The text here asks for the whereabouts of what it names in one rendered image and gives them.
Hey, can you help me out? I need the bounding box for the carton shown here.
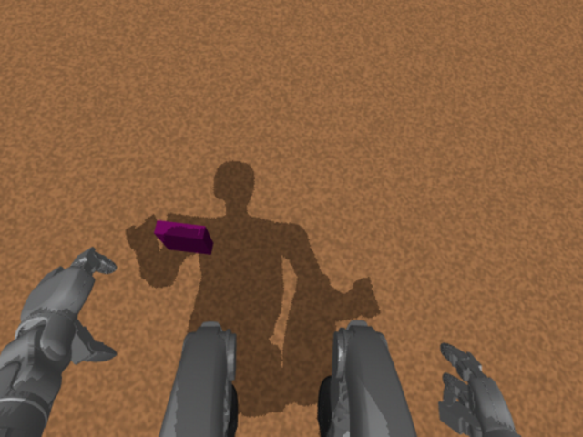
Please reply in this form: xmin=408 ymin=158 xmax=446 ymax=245
xmin=154 ymin=220 xmax=213 ymax=255

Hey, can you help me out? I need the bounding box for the right robot hand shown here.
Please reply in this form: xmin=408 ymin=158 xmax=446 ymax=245
xmin=438 ymin=343 xmax=516 ymax=437

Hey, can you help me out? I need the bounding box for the left robot hand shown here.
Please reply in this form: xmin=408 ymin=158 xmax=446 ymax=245
xmin=21 ymin=247 xmax=117 ymax=365

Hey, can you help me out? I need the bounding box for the left robot arm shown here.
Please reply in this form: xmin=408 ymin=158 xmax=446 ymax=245
xmin=0 ymin=312 xmax=77 ymax=437

